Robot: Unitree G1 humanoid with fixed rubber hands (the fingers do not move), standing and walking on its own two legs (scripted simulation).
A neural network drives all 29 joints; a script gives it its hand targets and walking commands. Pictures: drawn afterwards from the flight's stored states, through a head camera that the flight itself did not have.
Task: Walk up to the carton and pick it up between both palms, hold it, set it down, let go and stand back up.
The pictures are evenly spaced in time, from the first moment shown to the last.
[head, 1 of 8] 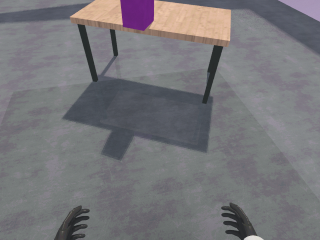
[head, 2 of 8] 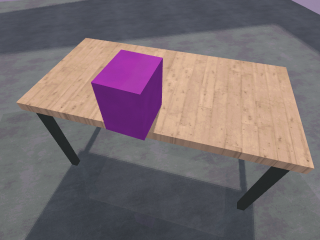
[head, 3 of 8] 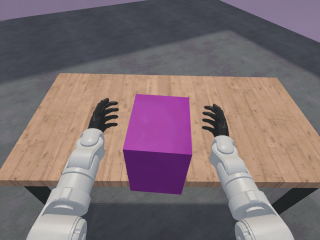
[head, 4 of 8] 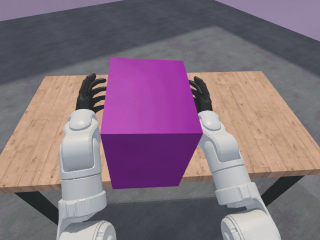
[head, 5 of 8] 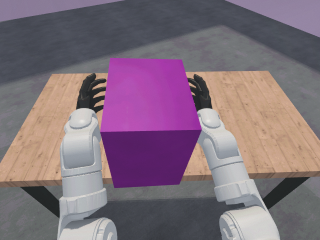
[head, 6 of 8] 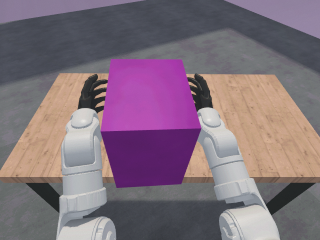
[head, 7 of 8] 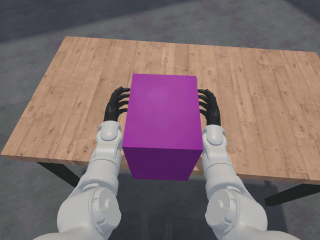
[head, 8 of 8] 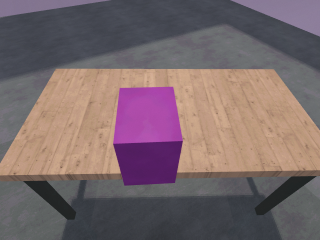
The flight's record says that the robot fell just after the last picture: no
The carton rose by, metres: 0.16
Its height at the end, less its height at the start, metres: +0.00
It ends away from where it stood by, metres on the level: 0.03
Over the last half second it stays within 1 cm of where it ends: yes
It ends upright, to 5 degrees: yes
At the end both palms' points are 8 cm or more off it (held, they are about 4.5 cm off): yes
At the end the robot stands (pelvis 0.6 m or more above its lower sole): yes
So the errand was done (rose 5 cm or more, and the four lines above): yes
